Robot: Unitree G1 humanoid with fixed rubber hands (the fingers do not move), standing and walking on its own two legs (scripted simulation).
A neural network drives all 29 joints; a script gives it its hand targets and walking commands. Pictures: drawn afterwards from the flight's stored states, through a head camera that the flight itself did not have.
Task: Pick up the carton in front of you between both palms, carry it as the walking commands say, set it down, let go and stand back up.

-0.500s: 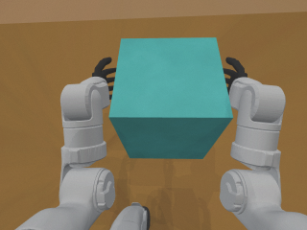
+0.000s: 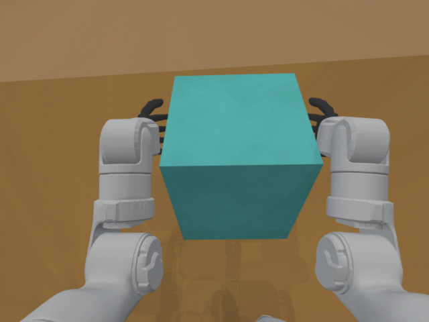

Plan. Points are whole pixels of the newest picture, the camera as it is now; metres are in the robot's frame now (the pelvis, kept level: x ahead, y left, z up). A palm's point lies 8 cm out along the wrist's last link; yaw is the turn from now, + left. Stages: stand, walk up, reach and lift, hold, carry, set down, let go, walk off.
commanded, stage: carry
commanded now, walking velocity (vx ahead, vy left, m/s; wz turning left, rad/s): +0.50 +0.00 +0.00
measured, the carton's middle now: (234, 163) +0.37 +0.00 +0.09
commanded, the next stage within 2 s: none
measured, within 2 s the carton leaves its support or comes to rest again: neither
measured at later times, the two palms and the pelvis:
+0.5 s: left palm (173, 32) +0.69 +0.16 +0.19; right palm (301, 43) +0.65 -0.14 +0.19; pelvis +0.29 +0.04 +0.05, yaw -1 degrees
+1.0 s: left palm out of the picture +0.95 +0.18 +0.25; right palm out of the picture +0.99 -0.12 +0.25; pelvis +0.59 +0.00 +0.08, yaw +0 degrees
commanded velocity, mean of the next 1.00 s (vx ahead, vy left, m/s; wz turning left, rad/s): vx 0.50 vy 0.00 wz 0.00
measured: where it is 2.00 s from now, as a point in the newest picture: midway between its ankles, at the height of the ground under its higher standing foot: (226, 130)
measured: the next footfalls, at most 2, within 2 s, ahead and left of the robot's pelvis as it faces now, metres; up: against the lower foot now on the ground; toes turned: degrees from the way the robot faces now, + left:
left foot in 0.32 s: +0.38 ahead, +0.12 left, +0.03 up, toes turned +5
right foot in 0.72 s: +0.61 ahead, -0.09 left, +0.05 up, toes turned -5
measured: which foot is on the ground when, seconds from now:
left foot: up 0.00-0.30, down 0.32-0.74, up 0.76-1.00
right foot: down 0.00-0.34, up 0.36-0.70, down 0.72-1.00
